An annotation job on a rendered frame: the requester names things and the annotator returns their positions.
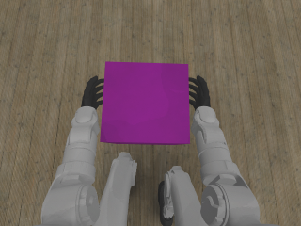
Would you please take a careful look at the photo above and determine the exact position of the robot left upper arm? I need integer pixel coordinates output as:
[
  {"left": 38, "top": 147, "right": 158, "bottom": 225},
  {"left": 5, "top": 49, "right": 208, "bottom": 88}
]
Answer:
[{"left": 33, "top": 183, "right": 100, "bottom": 226}]

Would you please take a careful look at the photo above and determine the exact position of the left robot hand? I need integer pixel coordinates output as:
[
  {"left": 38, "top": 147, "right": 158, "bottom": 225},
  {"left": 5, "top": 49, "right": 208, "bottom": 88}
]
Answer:
[{"left": 81, "top": 75, "right": 104, "bottom": 110}]

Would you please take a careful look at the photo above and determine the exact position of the robot left forearm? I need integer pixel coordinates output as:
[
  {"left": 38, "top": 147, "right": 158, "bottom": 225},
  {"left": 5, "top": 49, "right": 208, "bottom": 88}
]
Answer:
[{"left": 40, "top": 106, "right": 100, "bottom": 224}]

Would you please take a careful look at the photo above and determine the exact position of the right robot thigh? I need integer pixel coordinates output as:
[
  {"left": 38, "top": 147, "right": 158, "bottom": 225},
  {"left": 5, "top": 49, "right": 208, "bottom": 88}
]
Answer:
[{"left": 164, "top": 169, "right": 209, "bottom": 226}]

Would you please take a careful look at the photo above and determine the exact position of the carton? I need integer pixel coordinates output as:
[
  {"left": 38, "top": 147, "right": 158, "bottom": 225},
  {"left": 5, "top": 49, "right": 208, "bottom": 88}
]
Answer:
[{"left": 100, "top": 61, "right": 190, "bottom": 145}]

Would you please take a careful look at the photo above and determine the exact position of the right robot hand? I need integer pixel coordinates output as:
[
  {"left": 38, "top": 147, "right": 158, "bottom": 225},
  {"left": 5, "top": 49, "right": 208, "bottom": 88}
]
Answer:
[{"left": 188, "top": 75, "right": 211, "bottom": 111}]

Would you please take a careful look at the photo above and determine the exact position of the robot right forearm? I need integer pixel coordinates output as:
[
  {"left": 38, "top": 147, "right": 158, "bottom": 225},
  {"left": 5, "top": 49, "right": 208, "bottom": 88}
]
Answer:
[{"left": 191, "top": 106, "right": 260, "bottom": 211}]

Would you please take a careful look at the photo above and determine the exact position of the robot right upper arm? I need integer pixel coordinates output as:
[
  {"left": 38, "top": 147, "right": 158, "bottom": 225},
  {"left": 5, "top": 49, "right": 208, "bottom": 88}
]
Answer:
[{"left": 200, "top": 183, "right": 280, "bottom": 226}]

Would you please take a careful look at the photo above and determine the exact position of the right robot shin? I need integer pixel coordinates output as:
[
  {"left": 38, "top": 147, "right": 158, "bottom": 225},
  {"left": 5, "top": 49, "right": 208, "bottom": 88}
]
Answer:
[{"left": 163, "top": 166, "right": 190, "bottom": 218}]

